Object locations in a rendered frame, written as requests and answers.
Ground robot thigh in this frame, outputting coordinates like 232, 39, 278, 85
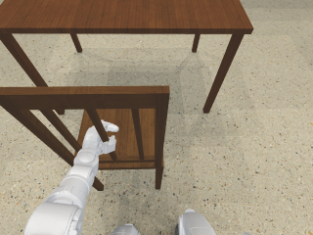
110, 224, 140, 235
178, 211, 216, 235

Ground left robot hand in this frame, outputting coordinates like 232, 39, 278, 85
82, 120, 119, 156

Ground table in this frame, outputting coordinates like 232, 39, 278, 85
0, 0, 254, 116

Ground right robot thigh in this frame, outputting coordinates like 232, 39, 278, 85
178, 211, 216, 235

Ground chair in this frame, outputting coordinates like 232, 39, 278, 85
0, 85, 170, 191

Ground left robot forearm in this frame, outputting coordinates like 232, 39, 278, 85
23, 147, 99, 235

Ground left robot thigh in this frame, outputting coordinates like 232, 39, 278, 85
110, 224, 140, 235

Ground left robot upper arm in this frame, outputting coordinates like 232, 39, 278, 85
26, 201, 84, 235

